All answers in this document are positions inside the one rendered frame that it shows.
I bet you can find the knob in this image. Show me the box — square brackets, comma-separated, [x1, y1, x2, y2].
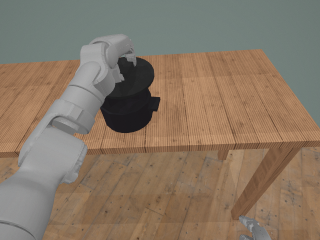
[117, 60, 134, 79]

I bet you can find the left robot upper arm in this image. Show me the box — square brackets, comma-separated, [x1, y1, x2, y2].
[0, 124, 88, 240]

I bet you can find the lid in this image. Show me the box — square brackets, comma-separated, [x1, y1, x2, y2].
[106, 57, 155, 99]

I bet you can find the robot right hand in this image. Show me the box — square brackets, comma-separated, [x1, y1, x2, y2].
[239, 215, 272, 240]

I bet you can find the robot left hand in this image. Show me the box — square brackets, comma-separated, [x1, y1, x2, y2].
[89, 33, 137, 83]

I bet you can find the robot left forearm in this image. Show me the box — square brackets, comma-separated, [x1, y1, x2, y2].
[18, 39, 119, 167]

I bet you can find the table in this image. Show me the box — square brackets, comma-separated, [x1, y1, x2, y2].
[0, 49, 320, 221]

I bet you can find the pot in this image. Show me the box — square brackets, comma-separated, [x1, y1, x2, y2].
[100, 88, 161, 133]

